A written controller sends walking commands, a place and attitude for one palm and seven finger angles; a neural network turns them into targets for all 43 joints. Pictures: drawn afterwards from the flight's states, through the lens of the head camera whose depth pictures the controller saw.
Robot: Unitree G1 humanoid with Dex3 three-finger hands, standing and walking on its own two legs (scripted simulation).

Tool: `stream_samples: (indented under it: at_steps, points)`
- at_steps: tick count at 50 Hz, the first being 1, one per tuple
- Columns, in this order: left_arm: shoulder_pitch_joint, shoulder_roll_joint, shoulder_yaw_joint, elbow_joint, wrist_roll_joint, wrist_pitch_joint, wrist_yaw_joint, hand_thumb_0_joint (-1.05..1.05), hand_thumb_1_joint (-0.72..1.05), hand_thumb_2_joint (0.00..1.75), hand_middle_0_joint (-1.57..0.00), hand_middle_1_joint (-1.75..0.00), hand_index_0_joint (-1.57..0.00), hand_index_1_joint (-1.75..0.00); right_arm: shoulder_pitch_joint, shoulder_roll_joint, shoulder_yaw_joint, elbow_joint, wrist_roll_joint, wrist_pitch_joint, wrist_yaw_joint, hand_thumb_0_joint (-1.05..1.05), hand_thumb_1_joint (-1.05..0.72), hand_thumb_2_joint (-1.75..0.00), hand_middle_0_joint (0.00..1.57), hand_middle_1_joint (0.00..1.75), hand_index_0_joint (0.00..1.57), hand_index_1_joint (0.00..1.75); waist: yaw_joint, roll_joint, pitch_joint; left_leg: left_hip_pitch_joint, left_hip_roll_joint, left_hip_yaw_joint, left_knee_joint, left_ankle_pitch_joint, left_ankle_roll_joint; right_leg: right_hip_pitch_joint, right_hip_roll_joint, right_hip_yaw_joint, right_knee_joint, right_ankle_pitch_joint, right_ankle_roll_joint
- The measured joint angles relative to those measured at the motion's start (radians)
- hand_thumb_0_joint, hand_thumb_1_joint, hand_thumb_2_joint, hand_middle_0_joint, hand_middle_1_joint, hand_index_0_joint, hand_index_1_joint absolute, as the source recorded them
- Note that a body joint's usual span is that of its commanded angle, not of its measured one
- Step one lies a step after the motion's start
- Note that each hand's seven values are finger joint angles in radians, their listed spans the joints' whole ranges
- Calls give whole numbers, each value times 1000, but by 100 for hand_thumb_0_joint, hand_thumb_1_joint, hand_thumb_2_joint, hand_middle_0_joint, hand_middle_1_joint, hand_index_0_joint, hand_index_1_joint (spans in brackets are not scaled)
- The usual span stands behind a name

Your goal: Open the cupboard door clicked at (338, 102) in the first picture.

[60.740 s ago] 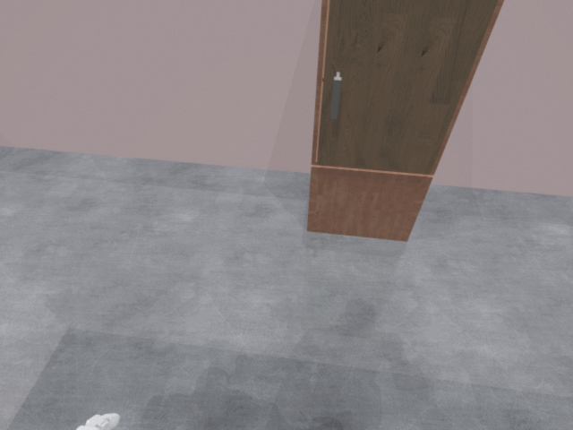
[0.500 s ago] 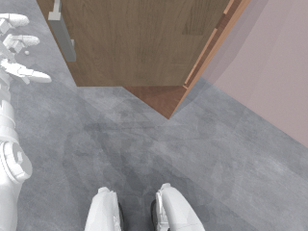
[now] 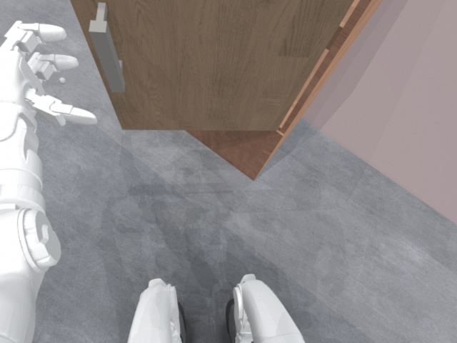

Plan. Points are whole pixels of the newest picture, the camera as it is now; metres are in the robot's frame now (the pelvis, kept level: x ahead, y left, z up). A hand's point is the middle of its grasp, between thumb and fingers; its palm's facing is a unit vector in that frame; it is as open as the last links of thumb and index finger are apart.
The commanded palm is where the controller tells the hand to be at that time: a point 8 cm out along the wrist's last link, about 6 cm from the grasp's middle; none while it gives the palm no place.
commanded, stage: slide the fingers in behind the handle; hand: left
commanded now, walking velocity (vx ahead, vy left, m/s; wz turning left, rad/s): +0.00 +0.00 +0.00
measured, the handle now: (110, 51) +0.58 +0.15 +0.06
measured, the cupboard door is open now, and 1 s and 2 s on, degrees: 41 41 41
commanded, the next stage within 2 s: close the thumb around the handle in 1.70 s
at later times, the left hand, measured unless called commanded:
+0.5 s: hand (79, 76) +0.54 +0.20 +0.05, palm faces +0.01 -1.00 -0.02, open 14.0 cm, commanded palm +0.52 +0.23 +0.06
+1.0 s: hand (104, 79) +0.53 +0.16 +0.05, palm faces +0.01 -1.00 -0.01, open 14.0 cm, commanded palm +0.51 +0.19 +0.06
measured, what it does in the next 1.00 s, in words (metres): stands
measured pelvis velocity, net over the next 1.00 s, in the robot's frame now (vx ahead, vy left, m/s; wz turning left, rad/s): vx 0.00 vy -0.01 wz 0.01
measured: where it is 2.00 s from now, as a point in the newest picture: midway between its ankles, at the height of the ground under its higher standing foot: outside the picture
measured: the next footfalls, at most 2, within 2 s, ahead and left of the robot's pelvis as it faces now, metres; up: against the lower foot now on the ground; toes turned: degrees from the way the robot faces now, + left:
none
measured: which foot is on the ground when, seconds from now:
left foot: down 0.00-1.00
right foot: down 0.00-1.00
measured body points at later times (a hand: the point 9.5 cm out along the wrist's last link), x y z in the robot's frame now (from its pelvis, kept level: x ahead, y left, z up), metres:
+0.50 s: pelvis +0.00 -0.01 +0.00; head +0.17 +0.03 +0.41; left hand +0.53 +0.25 +0.06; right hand +0.00 -0.28 -0.10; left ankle +0.04 +0.08 -0.62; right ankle +0.02 -0.13 -0.62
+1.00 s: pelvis +0.00 -0.01 +0.00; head +0.16 +0.02 +0.42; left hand +0.53 +0.21 +0.06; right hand +0.01 -0.27 -0.11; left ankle +0.04 +0.08 -0.62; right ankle +0.02 -0.13 -0.62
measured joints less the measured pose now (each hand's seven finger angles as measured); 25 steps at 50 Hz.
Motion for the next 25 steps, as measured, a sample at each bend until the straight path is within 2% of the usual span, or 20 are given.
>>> stream_samples:
  at_steps: [4, 11, 16, 20, 25]
  points:
    - [-23, 26, -3, 30, -6, 11, -5, -1, -50, 30, -30, -120, -30, -120, 7, 5, 10, 6, 2, -1, -5, 1, -90, -90, 20, 30, 21, 30, -3, 0, 3, -3, 0, -5, 0, 2, -3, -2, 1, -5, 1, 0, -4]
    - [-55, 37, -20, 41, -20, 8, -29, -1, -50, 30, -30, -120, -30, -120, 15, 3, 9, 18, 1, -8, -8, 1, -90, -90, 20, 30, 21, 30, -7, -1, -1, -23, 2, -14, 10, 1, -9, -19, 3, -13, 10, -3, -10]
    - [-45, 20, -20, 32, -17, 28, -22, -1, -50, 30, -30, -120, -30, -120, 17, -4, 4, 11, 0, -10, -8, 1, -90, -90, 20, 30, 21, 30, -12, -1, -3, -32, 5, -15, 14, -1, -11, -29, 6, -13, 14, -5, -12]
    - [-18, -3, -2, -7, -13, 14, 1, -1, -50, 30, -30, -120, -30, -120, 15, -4, -3, 8, -3, -14, -5, 1, -90, -90, 20, 30, 21, 30, -13, -2, -3, -30, 8, -11, 13, -4, -12, -30, 9, -8, 14, -6, -13]
    - [-11, -26, -14, -24, -7, -2, 26, -1, -50, 30, -30, -120, -30, -120, 11, 2, -7, 16, -4, -12, 3, 1, -90, -90, 20, 30, 21, 30, -5, 0, -5, -16, 7, -10, 8, -6, -14, -18, 9, -7, 11, -10, -14]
